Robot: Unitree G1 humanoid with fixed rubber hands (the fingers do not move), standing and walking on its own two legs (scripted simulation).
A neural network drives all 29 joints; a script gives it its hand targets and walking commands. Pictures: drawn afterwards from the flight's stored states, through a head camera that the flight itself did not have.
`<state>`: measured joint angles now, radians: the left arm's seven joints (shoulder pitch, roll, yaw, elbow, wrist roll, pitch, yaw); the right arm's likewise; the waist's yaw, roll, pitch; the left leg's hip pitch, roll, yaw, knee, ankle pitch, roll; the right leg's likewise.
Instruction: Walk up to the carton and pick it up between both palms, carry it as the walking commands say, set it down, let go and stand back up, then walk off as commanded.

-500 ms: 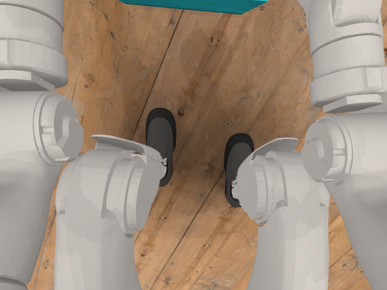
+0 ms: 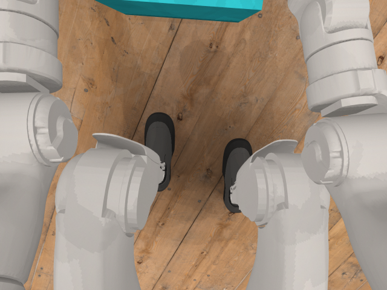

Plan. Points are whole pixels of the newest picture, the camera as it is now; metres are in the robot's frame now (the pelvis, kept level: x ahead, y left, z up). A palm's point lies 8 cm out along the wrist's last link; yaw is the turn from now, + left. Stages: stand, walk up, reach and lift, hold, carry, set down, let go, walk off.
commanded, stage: set down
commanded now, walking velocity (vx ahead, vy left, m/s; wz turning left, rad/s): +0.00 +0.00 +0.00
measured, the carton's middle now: out of the picture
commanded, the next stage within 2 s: none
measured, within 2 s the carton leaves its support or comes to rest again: neither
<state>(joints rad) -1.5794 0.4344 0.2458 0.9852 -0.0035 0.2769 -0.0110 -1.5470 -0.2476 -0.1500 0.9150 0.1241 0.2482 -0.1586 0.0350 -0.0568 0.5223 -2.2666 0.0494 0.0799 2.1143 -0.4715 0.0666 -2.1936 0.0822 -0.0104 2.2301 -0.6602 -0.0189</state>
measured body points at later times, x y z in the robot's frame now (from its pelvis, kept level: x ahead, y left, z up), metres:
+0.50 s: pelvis +0.00 +0.00 +0.00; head +0.40 +0.02 +0.20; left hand +0.57 +0.23 -0.20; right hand +0.57 -0.11 -0.21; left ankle +0.14 +0.10 -0.34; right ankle +0.09 -0.10 -0.34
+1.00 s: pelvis +0.00 +0.00 -0.01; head +0.40 +0.02 +0.20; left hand +0.57 +0.23 -0.20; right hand +0.57 -0.11 -0.21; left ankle +0.14 +0.10 -0.34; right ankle +0.09 -0.10 -0.34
